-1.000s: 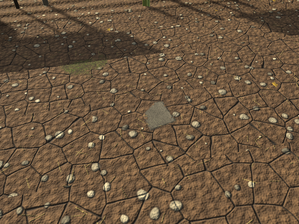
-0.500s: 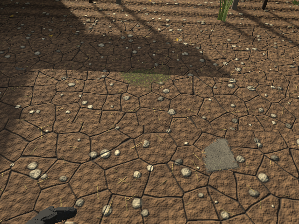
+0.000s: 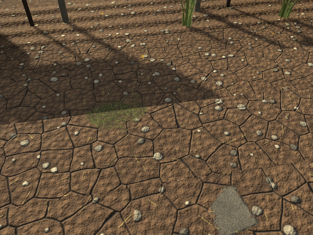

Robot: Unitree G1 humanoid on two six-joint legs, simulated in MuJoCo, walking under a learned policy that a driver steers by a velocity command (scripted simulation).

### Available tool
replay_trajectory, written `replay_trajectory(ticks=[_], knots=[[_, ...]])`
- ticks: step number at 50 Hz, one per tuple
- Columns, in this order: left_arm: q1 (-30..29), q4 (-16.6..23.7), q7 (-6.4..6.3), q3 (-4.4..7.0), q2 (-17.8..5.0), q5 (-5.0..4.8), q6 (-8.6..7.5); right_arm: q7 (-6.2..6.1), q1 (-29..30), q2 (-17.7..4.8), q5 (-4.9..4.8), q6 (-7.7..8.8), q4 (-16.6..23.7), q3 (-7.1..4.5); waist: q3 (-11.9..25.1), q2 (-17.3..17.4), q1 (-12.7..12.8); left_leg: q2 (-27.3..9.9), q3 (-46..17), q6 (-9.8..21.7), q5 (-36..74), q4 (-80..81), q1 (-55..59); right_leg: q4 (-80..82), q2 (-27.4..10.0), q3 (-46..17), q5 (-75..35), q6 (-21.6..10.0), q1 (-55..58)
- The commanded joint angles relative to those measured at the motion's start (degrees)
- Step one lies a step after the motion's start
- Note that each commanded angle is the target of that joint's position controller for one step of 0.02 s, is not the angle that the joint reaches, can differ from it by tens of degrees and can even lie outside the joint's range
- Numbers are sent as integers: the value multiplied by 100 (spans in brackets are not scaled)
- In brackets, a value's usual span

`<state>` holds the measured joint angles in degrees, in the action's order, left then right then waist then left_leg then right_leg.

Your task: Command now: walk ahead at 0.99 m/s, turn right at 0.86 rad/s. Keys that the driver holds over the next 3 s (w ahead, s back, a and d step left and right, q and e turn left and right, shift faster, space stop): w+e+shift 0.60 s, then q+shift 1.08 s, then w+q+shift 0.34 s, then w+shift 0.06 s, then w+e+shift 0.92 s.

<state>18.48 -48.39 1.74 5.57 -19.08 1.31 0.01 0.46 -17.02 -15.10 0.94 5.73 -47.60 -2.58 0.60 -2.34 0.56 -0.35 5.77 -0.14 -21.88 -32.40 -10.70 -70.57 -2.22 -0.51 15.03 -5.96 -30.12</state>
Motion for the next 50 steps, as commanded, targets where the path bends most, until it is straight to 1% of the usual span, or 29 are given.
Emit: replay_trajectory(ticks=[1,3,4,5,7,9,12,14,15,16,17,18,20,21,23,25,27,29,30,31,32,34,38,41,43,47,48,49,50], knots=[[-556,543,193,-72,69,140,121,-53,-479,-627,-118,197,-50,-210,-902,665,-147,-1529,-1137,880,2125,1870,517,515,-553,-206,-498,0,-1550],[-704,585,250,-59,12,170,93,-76,-709,-614,4,227,-241,-205,-607,554,-180,-1459,-450,797,3033,1459,1221,688,-519,-15,-1485,-110,-1903],[-1191,704,261,-49,64,71,-31,-79,-660,-211,38,343,-359,-93,-839,425,-126,-1015,29,457,2216,1498,1052,1652,-412,19,-2416,-163,-1884],[-1642,900,314,-103,146,96,-94,-111,-750,-176,-9,457,-449,-53,-940,228,-116,-804,407,318,1568,1569,325,2536,-199,443,-3706,-140,-1127],[-1525,696,463,-218,392,49,-134,-158,-497,-331,-67,534,-478,-30,-684,252,80,-669,828,166,776,1444,-637,3116,8,706,-5625,-289,765],[-1085,346,461,-177,105,-51,-77,-210,-412,-526,-13,424,-511,-17,-592,197,342,-658,1054,71,1399,843,-538,3190,206,1018,-5855,-338,1554],[-968,198,139,-206,-132,330,-26,-332,-1181,-856,54,111,-848,23,-565,168,348,-856,1148,-47,4327,-1474,362,3624,648,1527,-4157,-378,2062],[909,-401,-49,-14,-492,287,25,-418,-874,-1065,174,-128,-867,-74,-146,79,1259,-822,757,-59,4530,-4875,108,4755,266,647,-3708,-837,3451],[1841,-679,-145,120,-761,199,-36,-329,-53,-1134,125,-266,-703,-183,-466,-309,1907,-78,927,18,1346,-7590,-1295,5676,14,137,-3743,-1334,4362],[2081,-915,-192,240,-1575,42,-48,-289,159,-619,262,-155,-173,-58,-453,-1093,1259,104,354,112,-1980,-8271,-3816,3376,-320,8,-6306,-1018,5882],[1989,-813,-211,227,-1648,-35,-72,-256,-498,-472,124,-24,221,91,441,-794,751,-369,-387,11,-1521,-7548,-5038,2991,-1098,-1390,-6985,-1620,7087],[1730,-629,-186,144,-1206,-111,-132,-219,-150,-753,255,108,411,72,731,593,683,-581,-980,185,-557,-6255,-5054,3838,-1095,-2286,-3830,-1685,6643],[67,-260,-393,168,-1343,26,-169,-132,348,-944,272,42,595,-17,-349,243,-250,-805,-1483,-324,-695,-4578,-4415,5447,-1740,-3983,-924,-2098,3864],[-279,-25,-374,53,-1026,46,-273,-97,427,-1214,321,-80,554,-94,-735,850,-422,-998,-1612,-596,-640,-3791,-3609,5723,-1708,-3944,-841,-2159,2428],[-412,15,-302,12,-857,96,-498,-123,683,-979,173,-197,630,-82,-1018,1068,-541,-953,-1381,-688,410,-2489,-2066,5635,-1187,-3525,-1482,-1958,533],[-612,40,-247,58,-807,-32,-594,-24,486,-605,10,-133,516,-13,-626,597,-590,-526,-806,-463,1910,-1423,42,5240,-77,-2177,-1030,-1296,-514],[-495,12,-140,119,-994,-154,-561,39,155,-434,94,-148,454,-7,-353,371,-641,52,-364,-326,2247,-1371,1378,4674,277,-1818,-2527,-908,-675],[-1121,178,-86,139,-1108,-134,-558,-54,-2247,-933,110,-171,-98,-306,820,628,-2156,218,-245,-329,1515,-1182,3190,1429,765,-1241,-4196,-414,-540],[-1173,356,-113,-37,-152,-29,-576,-123,-2782,-1365,174,-109,-210,-381,973,1964,-2191,-1182,-1970,-245,41,-236,3045,-1373,1303,-970,637,-283,-857],[60,667,-186,-161,238,-200,-591,-73,-1892,-1459,227,-54,36,-298,1107,2971,-743,-2426,-5365,160,677,1271,2615,-2461,1247,-847,1395,-234,-1353],[137,513,-227,-188,24,-86,-492,-35,-939,-1141,97,-40,183,-264,265,1948,-401,-2341,-5800,714,209,1739,1750,-2183,906,-600,809,-234,-1752],[-150,368,-214,-168,20,62,-287,60,-505,-764,131,20,163,-175,-659,574,-303,-1899,-4071,1287,1774,1281,427,-1654,599,-628,854,-71,-1430],[-1060,892,-191,-255,125,98,-79,44,-690,-730,-76,163,-175,-80,-603,858,0,-1234,-2422,1107,4297,1435,92,533,385,-424,476,225,-1184],[-1695,1125,-60,-434,398,86,-99,4,-493,-639,-127,0,-172,-51,-329,740,-7,-540,-1522,958,5179,1639,-646,2906,465,380,-1004,457,466],[-1600,1076,30,-489,435,38,-85,0,-429,-847,-170,-138,-115,-98,65,924,96,-599,-1592,843,5148,1516,-549,3030,532,192,-1792,397,1286],[-473,577,-136,-255,-317,233,-192,-35,53,-1041,-150,-302,377,-188,634,515,684,-328,-1641,486,4826,-482,-702,3137,537,71,-2618,106,2925],[100,468,-180,-222,-415,236,-298,-25,64,-1021,-165,-328,497,-225,635,312,946,-20,-1578,343,4057,-1823,-1237,3739,146,-301,-3308,17,3621],[-32,618,-190,-214,-657,161,-403,-84,-1146,-395,-203,-408,529,-148,1067,-1163,302,615,-1036,104,-1096,-3771,-1893,4078,-1807,-1639,-6326,-489,4364],[-152,843,-178,-173,-643,-118,-318,-243,-1476,-649,-71,-540,536,-176,1726,-1196,226,601,-914,151,-1312,-4142,-1896,4357,-2274,-2477,-5997,-953,3774]])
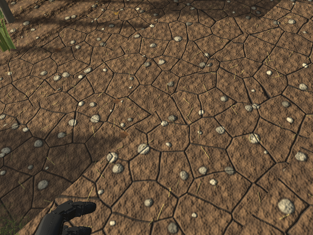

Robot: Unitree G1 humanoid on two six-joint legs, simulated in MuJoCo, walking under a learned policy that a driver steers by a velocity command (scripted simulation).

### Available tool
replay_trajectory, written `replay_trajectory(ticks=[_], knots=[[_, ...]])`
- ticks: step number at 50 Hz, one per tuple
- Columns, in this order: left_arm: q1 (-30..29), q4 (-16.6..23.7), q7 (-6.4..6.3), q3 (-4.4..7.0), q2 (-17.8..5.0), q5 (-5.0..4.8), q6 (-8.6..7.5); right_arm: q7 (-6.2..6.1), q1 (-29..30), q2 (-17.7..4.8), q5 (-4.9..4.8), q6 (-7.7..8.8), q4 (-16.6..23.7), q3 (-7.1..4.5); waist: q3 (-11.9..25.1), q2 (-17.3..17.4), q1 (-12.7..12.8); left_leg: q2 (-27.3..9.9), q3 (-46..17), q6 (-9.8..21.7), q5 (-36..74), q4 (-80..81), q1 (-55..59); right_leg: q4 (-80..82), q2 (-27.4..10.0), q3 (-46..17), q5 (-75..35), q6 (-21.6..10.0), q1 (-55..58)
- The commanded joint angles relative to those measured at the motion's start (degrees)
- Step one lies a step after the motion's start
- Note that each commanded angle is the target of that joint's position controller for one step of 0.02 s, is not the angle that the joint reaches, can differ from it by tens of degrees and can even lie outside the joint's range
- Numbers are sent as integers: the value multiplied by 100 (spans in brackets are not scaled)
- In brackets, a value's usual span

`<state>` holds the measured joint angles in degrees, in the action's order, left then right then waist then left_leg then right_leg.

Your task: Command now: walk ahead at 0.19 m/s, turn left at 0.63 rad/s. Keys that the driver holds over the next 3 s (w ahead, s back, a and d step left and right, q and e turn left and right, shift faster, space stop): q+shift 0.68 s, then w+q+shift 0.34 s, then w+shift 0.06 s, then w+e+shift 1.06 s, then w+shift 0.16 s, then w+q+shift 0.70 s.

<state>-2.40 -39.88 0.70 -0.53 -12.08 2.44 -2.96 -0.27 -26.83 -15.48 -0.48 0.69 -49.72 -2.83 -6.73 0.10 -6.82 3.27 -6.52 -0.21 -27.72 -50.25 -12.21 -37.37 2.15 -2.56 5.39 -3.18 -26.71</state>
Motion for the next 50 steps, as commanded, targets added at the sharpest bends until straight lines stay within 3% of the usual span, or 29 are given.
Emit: replay_trajectory(ticks=[1,3,5,9,14,15,16,19,21,22,23,24,26,28,29,30,31,32,33,35,36,38,42,45,46,47,48,49,50], knots=[[1457,117,-74,310,-854,-275,-2,-200,-342,-685,185,-171,668,-200,1811,-764,711,-56,285,170,-549,-2467,-1941,1231,-2428,-1982,-3928,-1343,2860],[1122,190,-122,265,-633,-124,-1,-52,-39,-672,242,-315,721,-264,1303,-512,545,-285,420,86,-178,-2506,-2161,1413,-2089,-1290,-3294,-1367,2403],[1265,153,-173,364,-926,-28,-71,34,543,-819,231,-553,948,-347,1173,-591,581,-346,426,112,622,-2522,-2102,1585,-1969,-844,-2333,-1353,1789],[1688,71,-282,401,-865,-115,-180,112,1655,-818,184,-795,1436,-419,1027,-463,698,-444,243,61,1405,-2273,-2876,1425,-2066,-457,-1458,-1058,2165],[2037,59,-427,438,-963,7,-307,399,2376,-753,96,-956,1885,-401,758,-537,719,-615,157,-128,3130,-1318,-3069,1260,-2345,-317,722,-783,1721],[1467,433,-413,-124,297,600,-606,702,1324,411,906,-344,1445,340,820,198,571,-1353,-570,51,4881,-821,-2656,968,-1999,122,1306,-616,1299],[1686,344,-504,-27,-103,546,-644,826,1174,261,994,-53,1329,177,495,-37,601,-1176,-124,68,5304,-445,-2573,683,-1938,398,1546,-638,1212],[2841,-231,-648,63,-736,405,-531,1075,2509,-434,762,110,1770,8,49,-13,1277,-1189,866,21,4599,965,-2224,166,-1971,738,2344,-351,789],[3434,-626,-553,51,-853,357,-545,962,2837,-572,791,11,1867,-46,-139,-307,1462,-1203,959,-19,4251,1486,-2121,73,-2394,384,2843,-226,888],[2808,-344,-386,442,-1273,32,-307,745,3502,-536,-204,-322,1933,-196,161,40,1550,-457,1019,-212,4717,1618,-1637,-414,-2192,749,2740,-28,400],[3161,-645,-371,151,-1216,336,-561,742,2784,-519,831,-176,1764,-24,-154,-299,1258,-1291,793,53,4168,1896,-1822,-1,-2783,153,3281,23,830],[3173,-831,-392,174,-1048,138,-585,664,2606,-497,926,-123,1613,-82,-367,-456,1275,-1384,554,187,3928,2345,-1971,5,-3035,-136,3310,19,1089],[3383,-1172,-472,119,-888,162,-484,592,2422,-476,910,-17,1349,-96,-219,-285,1380,-1383,635,457,4061,2895,-1454,-592,-3002,-46,3508,196,1350],[2959,-1266,-373,203,-1097,327,-334,480,1234,-914,671,219,962,-396,246,358,695,-835,1139,729,4793,3342,478,-2195,-2429,946,3324,448,809],[2971,-1190,-250,192,-915,403,-289,380,685,-1620,548,315,771,-687,865,1039,460,-685,1068,1092,6120,3219,2079,-3589,-1591,1722,3291,755,232],[3233,-670,-201,42,-202,397,-323,317,-169,-2435,515,281,804,-931,2782,1876,681,-1338,14,2204,8538,1171,4657,-5875,-815,1718,4526,1161,-1084],[2397,-322,-85,73,-549,-2,-401,361,-693,-2007,704,323,709,-827,3122,1503,-34,-2017,-940,2394,8975,1204,5180,-6914,-617,1016,4471,1262,-2219],[1252,182,-47,137,-898,-234,-585,407,-540,-1743,639,478,701,-757,2011,1289,-310,-2304,-1455,2260,8496,1645,4335,-7208,-643,615,4449,1247,-3481],[910,366,-127,151,-960,-206,-693,462,-228,-1588,415,582,675,-691,1648,1133,-100,-2505,-1616,2304,7928,1738,3557,-7380,-873,315,4530,1205,-3919],[1770,62,-414,152,-1004,104,-630,510,698,-870,289,674,796,-298,1140,-103,798,-2477,-1449,2081,6390,2029,1041,-5097,-1285,-491,2598,1118,-2761],[1857,67,-488,130,-899,183,-508,539,1041,-755,342,623,885,-169,768,293,1087,-2121,-1671,2166,4749,2671,61,-4496,-1133,-398,2031,1043,-2208],[1895,-80,-225,40,-654,369,-151,497,1876,-576,192,533,1350,26,453,594,1259,-1429,-1956,1906,282,3806,-1646,-2430,-738,-204,877,745,-848],[1745,-36,85,-24,-661,183,-77,621,1946,-1176,374,647,1616,-148,372,376,1218,-1135,-2359,1540,-626,3615,-2016,-906,-354,-89,1257,670,765],[1454,130,-36,-15,-802,86,-323,688,1643,-876,348,596,1584,-95,299,311,1049,-1087,-2884,1650,-1065,3050,-1482,27,-217,45,942,552,1321],[1953,-56,-109,314,-1310,-319,-146,354,1675,-1262,-8,151,1503,-359,867,509,1259,-446,-2068,1049,-1176,2257,-1800,948,-304,-245,1209,495,2157],[2886,-152,-154,478,-1908,-185,-115,197,1893,-741,-65,56,1755,-215,1032,-504,1622,152,-1200,657,-1226,609,-2699,1556,-1614,-1544,2583,276,3278],[3073,-123,-175,583,-2345,-134,-4,173,1675,-197,-83,69,2021,-67,1113,-1595,1438,766,-131,561,-1087,-1127,-4126,2714,-2665,-3930,4921,-21,4014],[2633,-55,-188,571,-2103,-169,86,159,1990,-315,92,-7,2131,-53,455,-1386,1312,194,6,605,-400,-1954,-5037,3040,-2903,-4765,5578,-354,3510],[2327,16,-174,490,-1603,-215,91,192,2217,-499,249,-57,2098,-118,27,-656,1202,-164,-115,602,312,-2279,-5067,2788,-2683,-3899,5066,-317,3051]])
Over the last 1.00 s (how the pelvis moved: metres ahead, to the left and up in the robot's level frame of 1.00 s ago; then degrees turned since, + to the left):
0.81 -0.17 -0.17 -29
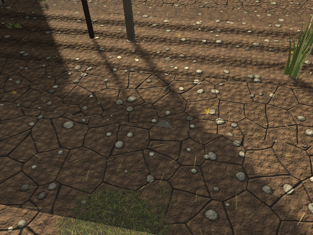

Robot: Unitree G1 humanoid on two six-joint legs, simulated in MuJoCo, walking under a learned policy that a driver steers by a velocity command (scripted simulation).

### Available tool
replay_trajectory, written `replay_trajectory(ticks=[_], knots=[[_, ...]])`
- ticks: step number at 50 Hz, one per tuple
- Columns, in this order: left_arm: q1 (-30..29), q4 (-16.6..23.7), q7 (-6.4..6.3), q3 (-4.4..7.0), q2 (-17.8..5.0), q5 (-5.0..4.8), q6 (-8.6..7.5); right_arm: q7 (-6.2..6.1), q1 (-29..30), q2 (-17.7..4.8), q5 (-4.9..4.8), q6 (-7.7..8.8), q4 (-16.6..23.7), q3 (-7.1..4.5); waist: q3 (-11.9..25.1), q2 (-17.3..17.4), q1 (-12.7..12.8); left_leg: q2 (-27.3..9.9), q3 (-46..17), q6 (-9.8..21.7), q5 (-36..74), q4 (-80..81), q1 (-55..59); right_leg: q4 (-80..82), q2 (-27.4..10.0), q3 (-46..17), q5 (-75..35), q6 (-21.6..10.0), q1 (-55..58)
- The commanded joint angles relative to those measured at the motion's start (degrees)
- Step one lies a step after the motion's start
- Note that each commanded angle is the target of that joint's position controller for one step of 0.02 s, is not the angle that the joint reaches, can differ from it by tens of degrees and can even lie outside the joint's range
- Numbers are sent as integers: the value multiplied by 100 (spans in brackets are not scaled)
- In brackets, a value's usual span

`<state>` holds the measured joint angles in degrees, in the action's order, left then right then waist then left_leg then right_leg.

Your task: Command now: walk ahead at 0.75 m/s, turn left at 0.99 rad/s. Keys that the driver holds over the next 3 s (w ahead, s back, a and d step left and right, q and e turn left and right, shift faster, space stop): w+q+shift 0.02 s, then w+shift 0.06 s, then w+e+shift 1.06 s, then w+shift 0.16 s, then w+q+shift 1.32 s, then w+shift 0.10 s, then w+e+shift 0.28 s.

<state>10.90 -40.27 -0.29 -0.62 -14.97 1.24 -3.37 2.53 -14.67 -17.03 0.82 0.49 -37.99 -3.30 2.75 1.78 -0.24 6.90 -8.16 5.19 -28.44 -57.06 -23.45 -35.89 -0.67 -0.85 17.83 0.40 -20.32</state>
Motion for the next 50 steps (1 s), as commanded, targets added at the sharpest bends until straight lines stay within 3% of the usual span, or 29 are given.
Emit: replay_trajectory(ticks=[1,5,8,10,14,16,17,18,19,20,21,23,25,27,30,31,32,36,38,41,42,43,44,45,46,47,48,49,50], knots=[[874,17,-55,451,-1019,-94,107,16,1019,-309,147,-64,873,-69,-978,-689,443,-717,-20,-14,868,-1483,-3682,2485,-2018,-2890,2785,-508,2072],[1085,-314,49,403,-522,-6,-108,237,638,-116,126,-140,692,-2,-522,-777,161,-656,-58,-230,1972,-1366,-2607,2562,-1223,-1035,617,-481,1505],[1351,-517,131,494,-776,-61,-174,222,1257,-293,133,-136,836,10,-755,-622,214,-469,-20,-314,2404,-225,-2522,2785,-1212,-621,108,-769,1383],[1434,-640,125,522,-897,-135,-154,272,1711,-374,155,-91,918,62,-843,-719,251,-710,662,-339,2630,919,-1892,3038,-1143,-393,-251,-839,1195],[1776,-848,80,590,-1200,-94,-66,213,1996,-336,74,-6,875,144,-871,-944,351,-807,1031,-256,1817,2003,-798,2828,-1405,-453,-1747,-993,1521],[1802,-942,62,623,-1374,-52,-27,36,1046,-545,47,96,552,47,-412,-820,-164,-450,1107,-167,1339,2475,700,1551,-1384,-286,-3754,-975,1550],[1725,-921,72,617,-1384,-111,-49,-50,-40,-779,101,181,155,-71,233,-482,-679,-424,1047,-94,1604,2566,2251,173,-1108,-43,-4051,-869,1050],[1747,-743,121,526,-1052,-135,-87,-179,-1117,-1228,250,241,-8,-207,1218,161,-1105,-1758,-377,74,-253,2687,3908,-1966,-733,149,-2312,-823,-166],[1873,-387,182,391,-273,-261,-134,-279,-1353,-1723,267,277,0,-306,2152,1625,-913,-3103,-3049,202,-2668,3738,4971,-3868,118,-219,1220,-788,-1916],[1223,-356,136,525,-740,-266,-91,-312,-942,-1331,210,253,-19,-221,1344,792,-903,-3110,-3314,74,-2179,4217,4078,-4313,62,-597,546,-875,-2486],[1067,-370,124,574,-797,-218,-70,-310,-608,-909,196,268,-130,-119,389,352,-627,-2853,-2101,17,-915,4042,3279,-3997,-263,-542,55,-897,-2506],[1229,-617,175,547,-547,-144,61,-312,-135,-462,109,312,-263,-46,-305,409,-181,-2281,-630,-157,887,4357,2187,-3192,-620,-448,-353,-723,-1822],[1234,-669,220,550,-391,-44,296,-316,-80,-159,-19,421,-392,28,-557,703,31,-2130,89,-172,1762,4525,1713,-2895,-760,-379,-425,-609,-1497],[570,-440,302,543,-333,-53,404,-322,-157,-222,-92,512,-567,4,-865,412,41,-2104,542,-47,2278,4830,1755,-2542,-781,-255,-809,-570,-1917],[265,-341,489,527,-287,40,470,-337,-778,-472,82,599,-971,-129,-722,317,-13,-2275,1129,240,3597,4325,2473,-2788,-752,-79,-1797,-638,-2538],[134,-332,524,544,-341,25,471,-347,-924,-382,49,633,-1051,-106,-684,140,4,-2320,1269,228,3658,4248,2644,-2868,-775,-86,-2016,-723,-2796],[-185,-279,533,571,-321,-21,374,-355,-844,62,18,731,-1200,12,-974,-28,156,-2000,1510,-49,2887,4296,2602,-1954,-693,-271,-2833,-825,-2962],[-783,-277,799,479,-272,28,173,-516,-649,-263,85,968,-1381,-3,-1179,-299,262,-1729,2528,-375,1482,4272,1063,-286,-353,580,-5880,-1007,-694],[-741,-443,758,479,-375,13,157,-546,-888,-333,156,927,-1504,6,-1334,-313,211,-1818,2731,-441,2258,3671,1613,-41,-225,865,-5694,-1047,-715],[-628,-518,432,446,-390,289,192,-604,-1679,-476,12,660,-1849,70,-1153,-105,70,-1934,2867,-537,5797,1551,2770,522,393,1662,-4548,-1091,-349],[78,-697,343,463,-386,323,220,-665,-1732,-535,41,515,-1892,86,-750,50,347,-2011,2848,-467,6338,334,2717,647,349,1556,-4426,-1199,448],[1365,-1155,253,588,-576,193,249,-678,-1568,-562,119,443,-1841,60,-68,49,845,-2038,2624,-411,7026,-1234,2714,778,413,1405,-4412,-1295,1572],[2316,-1485,152,751,-967,249,223,-619,-964,-634,38,364,-1693,-20,-90,-296,1482,-1694,2378,-440,5266,-3867,1388,1414,65,853,-4303,-1780,2792],[2611,-1608,43,890,-1352,162,191,-555,-89,-393,63,301,-1511,-88,-757,-1110,1844,-699,2243,-330,-335,-6168,-674,1782,-267,218,-4131,-2102,3597],[2495,-1782,14,914,-2019,100,185,-564,-477,-68,41,476,-850,31,-537,-1699,712,-914,1333,-444,-1143,-5730,-2893,-438,-1038,-630,-8078,-1922,5105],[2568,-1704,0,878,-1769,-66,184,-502,-243,-76,117,535,-537,164,458,-499,755,-1096,776,-535,-666,-4985,-3457,-162,-1268,-1756,-6858,-2553,5710],[2375,-1654,-30,852,-1508,-111,261,-477,-84,-234,267,529,-543,158,288,372,616,-1198,698,-576,-715,-4550,-3569,548,-1265,-2363,-4243,-2747,4935],[1973,-1475,-5,812,-1392,-31,287,-400,64,-321,375,546,-505,144,41,546,513,-1205,669,-535,-861,-4309,-3594,1372,-1366,-3193,-1918,-2760,4113],[1714,-1381,-61,780,-1399,25,126,-384,74,-332,370,570,-393,108,-376,-112,105,-1458,-16,-672,-423,-3300,-3849,1387,-2013,-4211,-1147,-2965,3206]])
Over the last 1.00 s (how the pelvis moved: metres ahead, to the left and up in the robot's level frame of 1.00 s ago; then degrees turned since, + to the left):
0.27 0.18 -0.16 53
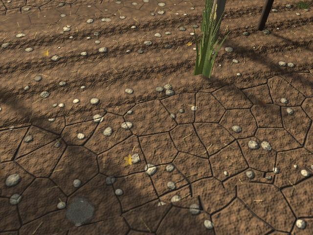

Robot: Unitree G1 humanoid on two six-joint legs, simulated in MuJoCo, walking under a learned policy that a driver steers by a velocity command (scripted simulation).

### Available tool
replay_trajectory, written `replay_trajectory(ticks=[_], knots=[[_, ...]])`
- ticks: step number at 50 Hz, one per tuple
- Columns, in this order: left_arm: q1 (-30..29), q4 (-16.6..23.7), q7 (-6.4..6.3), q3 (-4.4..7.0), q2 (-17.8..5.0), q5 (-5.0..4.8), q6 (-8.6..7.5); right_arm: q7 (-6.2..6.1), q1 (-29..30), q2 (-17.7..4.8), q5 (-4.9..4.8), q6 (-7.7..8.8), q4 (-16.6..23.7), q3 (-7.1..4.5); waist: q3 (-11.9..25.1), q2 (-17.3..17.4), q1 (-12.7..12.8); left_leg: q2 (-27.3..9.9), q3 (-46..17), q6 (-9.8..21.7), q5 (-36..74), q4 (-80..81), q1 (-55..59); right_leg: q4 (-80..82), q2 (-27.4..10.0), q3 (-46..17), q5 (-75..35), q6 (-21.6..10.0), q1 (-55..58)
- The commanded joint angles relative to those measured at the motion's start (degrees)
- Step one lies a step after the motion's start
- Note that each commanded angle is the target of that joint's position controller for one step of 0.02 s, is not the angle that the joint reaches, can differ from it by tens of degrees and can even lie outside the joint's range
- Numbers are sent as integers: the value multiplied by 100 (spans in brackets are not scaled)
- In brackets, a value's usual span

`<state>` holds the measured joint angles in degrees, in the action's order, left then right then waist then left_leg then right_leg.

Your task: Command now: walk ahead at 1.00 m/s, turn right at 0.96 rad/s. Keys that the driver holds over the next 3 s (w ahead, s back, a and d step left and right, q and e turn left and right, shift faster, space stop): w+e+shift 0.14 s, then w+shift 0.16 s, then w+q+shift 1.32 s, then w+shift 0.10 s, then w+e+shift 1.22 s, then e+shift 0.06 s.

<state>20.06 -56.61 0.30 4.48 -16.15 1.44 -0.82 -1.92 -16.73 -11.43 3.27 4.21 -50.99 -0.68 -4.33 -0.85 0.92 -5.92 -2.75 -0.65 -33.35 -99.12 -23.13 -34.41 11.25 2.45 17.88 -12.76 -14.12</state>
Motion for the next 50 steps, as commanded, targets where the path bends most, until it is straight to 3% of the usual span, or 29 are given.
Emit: replay_trajectory(ticks=[1,3,6,8,9,10,11,13,14,18,23,26,27,28,29,30,31,32,33,35,36,39,40,44,46,47,48,49,50], knots=[[84,480,-188,151,-917,-70,-251,92,1059,-1105,25,76,1140,-175,-547,753,-258,-523,-665,-487,641,2659,-2879,1896,-2849,-4079,-1037,-1363,412],[-623,745,-212,136,-1031,43,-388,120,1061,-945,-16,24,1125,-133,-738,725,-581,-338,-307,-665,1952,4640,-223,2079,-1911,-3178,-979,-949,-2121],[-668,827,-49,213,-1079,-98,-476,196,132,-832,-348,8,767,-173,183,82,-692,337,297,-400,3134,5365,2032,1086,-1210,-2229,-1850,-401,-2323],[-379,793,42,223,-1133,-188,-416,151,-526,-1022,-180,27,544,-281,646,489,-995,765,480,-162,2645,6065,2816,-531,-833,-1951,-3099,20,-1585],[-525,799,30,192,-1129,-171,-446,90,-1673,-1263,-78,11,354,-417,1176,465,-1716,576,319,-38,2033,6101,3670,-2216,-611,-1638,-3794,253,-1656],[-437,967,35,29,-329,-138,-494,47,-2473,-1799,-24,11,242,-507,1707,1562,-1772,-984,-2175,335,-461,7107,3862,-4882,-46,-1119,-479,413,-2192],[305,1278,94,-61,-85,-213,-532,95,-1539,-1825,-97,-47,278,-488,1559,2918,-618,-1760,-5543,859,-1104,8817,3654,-5366,-59,-979,800,377,-3295],[-234,1198,95,-105,-192,38,-309,186,-229,-1106,-121,-76,583,-441,101,775,-452,-1460,-4016,1111,-1586,8381,2203,-5095,-939,-973,101,436,-3596],[-525,1314,125,-110,-149,33,-253,217,-258,-1024,-56,-52,447,-420,-57,515,-407,-1226,-3266,1013,-836,8326,1713,-4756,-1058,-1016,108,474,-3358],[-1420,1916,187,-177,-97,63,-100,189,-793,-856,-217,183,-83,-335,-275,832,-177,-758,-1893,1046,972,8594,1184,-3070,-1235,-1291,-301,722,-3299],[-1986,2129,444,-232,-294,-32,-121,246,-295,-1515,-345,161,266,-515,28,592,75,-366,-745,1151,1940,9562,-298,-866,-1369,-107,-1668,1168,-336],[-344,1468,244,25,-751,60,-136,332,-39,-1567,-265,139,512,-494,754,179,871,-158,-117,939,4916,7531,-30,-1359,-1176,49,-1708,1064,1339],[976,1096,183,166,-959,154,-187,329,26,-1834,-238,149,522,-590,1418,41,1571,-13,-65,843,5508,5717,-354,-1291,-1054,105,-877,1000,2761],[2180,790,127,277,-1200,208,-269,292,498,-1739,-155,153,580,-627,1483,-495,2324,444,-73,726,3730,3072,-1281,-744,-1258,-82,-117,892,3571],[1829,881,137,156,-1216,316,-398,214,31,-648,-88,175,695,-417,1025,-1526,1517,834,-641,871,250,1087,-2296,-470,-2368,-1546,647,1028,2984],[1050,1074,73,143,-1354,148,-435,162,-981,-372,-407,180,858,-301,1314,-2258,470,759,-480,848,686,1120,-2985,1047,-3357,-3561,-142,801,2886],[546,1096,63,199,-1260,69,-479,171,-774,-688,-220,43,762,-314,965,-1186,288,418,-183,833,994,1375,-2949,1678,-3470,-4016,1547,344,2031],[-83,1210,83,99,-813,63,-525,231,-294,-906,-103,-120,746,-400,205,-272,157,156,-322,786,1389,1996,-2550,1762,-3198,-3407,1887,235,885],[-294,1156,100,91,-815,153,-610,309,-17,-930,-72,-259,837,-441,-202,-252,10,-45,-358,722,1494,2444,-2483,1429,-3150,-2963,1638,182,351],[-397,799,39,-30,-327,68,-861,464,418,-852,-101,-401,889,-490,-691,-52,-145,-229,-610,695,2844,3670,-2435,981,-2731,-1726,842,567,-183],[-507,668,3,-34,-284,15,-929,580,586,-610,-200,-426,998,-432,-676,-225,-328,14,-138,633,3893,4684,-1533,1082,-2363,-916,941,747,-988],[-364,407,-164,-72,-190,-74,-1004,825,415,-437,-184,-426,734,-356,-22,-162,-517,420,541,662,6861,5626,340,513,-1933,216,831,943,-1432],[-369,458,-172,-87,-215,-59,-1010,842,366,-493,-253,-431,703,-356,55,-116,-609,448,662,724,7194,5653,625,422,-1999,347,746,973,-1391],[633,198,-258,-89,-481,62,-722,669,1462,-681,93,-401,767,-268,-627,346,-32,648,1387,821,5899,6809,104,-653,-2136,787,-1193,980,305],[754,91,-321,-70,-663,77,-540,512,59,-966,125,-428,256,-398,122,150,-602,845,1404,1086,5239,7128,1386,-2939,-2157,967,-3923,939,779],[510,99,-353,-11,-774,22,-452,485,-1260,-1302,107,-417,-148,-546,400,165,-1319,604,720,1604,4806,7346,2600,-5417,-2073,888,-4123,1055,-122],[-308,259,-256,1,-516,71,-410,465,-2106,-1571,-119,-392,-397,-659,306,770,-1874,287,140,2051,5313,7809,3725,-8062,-1182,1046,93,1016,-1750],[-464,1069,-259,-156,-164,113,-587,401,-2221,-2301,-177,-327,-488,-752,595,1642,-1128,-385,-583,1794,8006,6014,5597,-7648,-1329,146,1607,1005,-4204],[-532,1286,-243,-248,-330,147,-619,340,-2238,-2113,-214,-295,-399,-719,1346,713,-1196,-674,-1578,2274,7163,6084,6546,-7356,-1523,-318,1448,1088,-5172]])
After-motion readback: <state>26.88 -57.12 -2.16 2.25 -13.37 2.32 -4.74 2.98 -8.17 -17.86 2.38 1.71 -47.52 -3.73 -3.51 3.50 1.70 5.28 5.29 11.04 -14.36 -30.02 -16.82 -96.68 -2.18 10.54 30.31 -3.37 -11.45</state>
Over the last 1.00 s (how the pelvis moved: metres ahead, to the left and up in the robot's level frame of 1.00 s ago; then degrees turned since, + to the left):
0.73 0.00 -0.18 -29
